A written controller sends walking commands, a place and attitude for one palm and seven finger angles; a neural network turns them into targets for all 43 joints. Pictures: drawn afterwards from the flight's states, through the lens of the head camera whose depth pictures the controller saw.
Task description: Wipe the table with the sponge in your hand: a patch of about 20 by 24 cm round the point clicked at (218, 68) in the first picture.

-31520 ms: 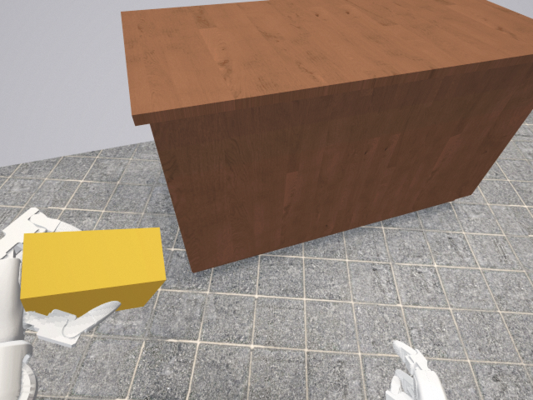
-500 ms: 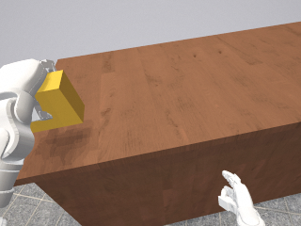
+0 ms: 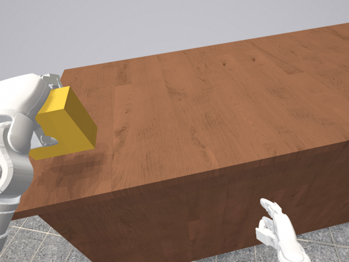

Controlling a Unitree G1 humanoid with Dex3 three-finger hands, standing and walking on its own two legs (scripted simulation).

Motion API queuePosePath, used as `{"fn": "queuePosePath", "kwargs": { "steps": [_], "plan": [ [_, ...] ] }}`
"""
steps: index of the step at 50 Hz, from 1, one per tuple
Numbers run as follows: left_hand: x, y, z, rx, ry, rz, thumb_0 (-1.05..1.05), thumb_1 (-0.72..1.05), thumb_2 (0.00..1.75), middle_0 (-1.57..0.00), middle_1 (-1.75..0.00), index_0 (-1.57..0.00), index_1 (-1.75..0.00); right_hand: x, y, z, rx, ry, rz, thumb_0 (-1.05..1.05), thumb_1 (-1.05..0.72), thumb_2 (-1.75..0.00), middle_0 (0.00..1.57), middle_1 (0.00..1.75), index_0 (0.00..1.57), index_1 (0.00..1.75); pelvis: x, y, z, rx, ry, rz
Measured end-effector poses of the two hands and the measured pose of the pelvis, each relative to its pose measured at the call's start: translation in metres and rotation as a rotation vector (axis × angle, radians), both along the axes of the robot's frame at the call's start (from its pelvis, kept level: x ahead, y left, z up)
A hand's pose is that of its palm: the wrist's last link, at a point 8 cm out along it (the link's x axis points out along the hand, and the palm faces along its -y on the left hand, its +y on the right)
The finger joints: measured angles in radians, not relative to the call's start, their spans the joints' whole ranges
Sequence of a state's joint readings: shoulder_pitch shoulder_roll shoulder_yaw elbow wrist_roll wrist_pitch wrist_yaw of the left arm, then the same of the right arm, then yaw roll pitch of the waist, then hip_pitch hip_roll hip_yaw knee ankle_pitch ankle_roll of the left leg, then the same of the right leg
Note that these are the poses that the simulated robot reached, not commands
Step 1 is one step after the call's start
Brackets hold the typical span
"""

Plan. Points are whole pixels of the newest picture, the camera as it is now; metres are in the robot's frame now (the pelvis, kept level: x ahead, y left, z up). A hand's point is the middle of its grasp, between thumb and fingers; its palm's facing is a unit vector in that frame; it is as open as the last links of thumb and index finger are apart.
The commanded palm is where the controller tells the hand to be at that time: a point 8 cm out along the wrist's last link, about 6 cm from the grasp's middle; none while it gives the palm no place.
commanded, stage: bring the sponge back beside the body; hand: left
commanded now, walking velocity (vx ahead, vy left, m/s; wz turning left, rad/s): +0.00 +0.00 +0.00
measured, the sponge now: (57, 132) +0.27 +0.30 +0.20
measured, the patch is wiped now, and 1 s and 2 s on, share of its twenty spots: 0.95 0.95 0.95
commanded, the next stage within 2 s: step back with the hand held close in 1.36 s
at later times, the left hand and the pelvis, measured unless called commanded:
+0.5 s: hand (41, 124) +0.24 +0.28 +0.25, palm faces +0.31 -0.07 -0.95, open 10.2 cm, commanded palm +0.18 +0.29 +0.32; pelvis -0.01 +0.00 +0.00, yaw -1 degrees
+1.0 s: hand (35, 141) +0.20 +0.27 +0.25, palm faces +0.35 -0.11 -0.93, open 10.2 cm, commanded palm +0.14 +0.27 +0.32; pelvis -0.01 +0.00 +0.00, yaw -1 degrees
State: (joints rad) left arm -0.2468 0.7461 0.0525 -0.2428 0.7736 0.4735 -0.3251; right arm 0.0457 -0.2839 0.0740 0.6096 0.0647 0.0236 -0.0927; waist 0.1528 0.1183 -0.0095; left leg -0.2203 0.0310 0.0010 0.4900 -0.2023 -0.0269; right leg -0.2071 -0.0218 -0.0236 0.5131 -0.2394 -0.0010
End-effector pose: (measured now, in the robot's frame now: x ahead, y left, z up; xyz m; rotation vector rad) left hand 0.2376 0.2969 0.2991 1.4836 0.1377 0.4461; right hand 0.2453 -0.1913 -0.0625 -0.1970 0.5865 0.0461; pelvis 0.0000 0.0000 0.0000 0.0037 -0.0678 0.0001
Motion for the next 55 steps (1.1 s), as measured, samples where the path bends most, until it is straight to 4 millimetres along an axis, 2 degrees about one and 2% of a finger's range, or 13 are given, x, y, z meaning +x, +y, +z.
{"fn": "queuePosePath", "kwargs": {
  "steps": [10,16,26,42,55],
  "plan": [
    [-0.019,-0.003,0.001,-0.020,-0.051,-0.008,-0.01,-0.51,1.04,-0.70,-1.33,-0.74,-1.32,0.011,0.015,0.009,0.016,-0.033,0.032,0.01,-0.90,-0.90,0.20,0.30,0.20,0.30,-0.001,0.002,0.001,-0.001,-0.010,0.002],
    [-0.024,-0.008,-0.002,-0.031,-0.069,-0.025,-0.01,-0.51,1.04,-0.70,-1.33,-0.74,-1.32,0.008,0.018,0.009,0.016,-0.032,0.033,0.01,-0.90,-0.90,0.20,0.30,0.20,0.29,-0.003,0.001,0.001,-0.001,-0.017,-0.002],
    [-0.036,-0.019,0.000,-0.037,-0.113,-0.054,-0.01,-0.51,1.04,-0.70,-1.33,-0.74,-1.32,0.004,0.017,0.010,0.030,-0.037,0.035,0.01,-0.90,-0.90,0.20,0.30,0.20,0.29,-0.005,0.000,0.001,0.000,-0.025,-0.011],
    [-0.061,-0.025,-0.007,-0.061,-0.138,-0.055,-0.01,-0.51,1.04,-0.70,-1.33,-0.74,-1.32,0.002,0.009,0.015,0.025,-0.065,0.031,0.01,-0.90,-0.90,0.20,0.30,0.21,0.30,-0.008,-0.005,-0.001,0.000,-0.041,-0.017],
    [-0.077,-0.029,-0.007,-0.068,-0.174,-0.077,-0.01,-0.51,1.04,-0.70,-1.32,-0.74,-1.32,0.001,0.011,0.021,0.029,-0.094,0.028,0.01,-0.90,-0.90,0.20,0.30,0.21,0.30,-0.011,-0.004,-0.001,-0.001,-0.055,-0.022]
  ]
}}
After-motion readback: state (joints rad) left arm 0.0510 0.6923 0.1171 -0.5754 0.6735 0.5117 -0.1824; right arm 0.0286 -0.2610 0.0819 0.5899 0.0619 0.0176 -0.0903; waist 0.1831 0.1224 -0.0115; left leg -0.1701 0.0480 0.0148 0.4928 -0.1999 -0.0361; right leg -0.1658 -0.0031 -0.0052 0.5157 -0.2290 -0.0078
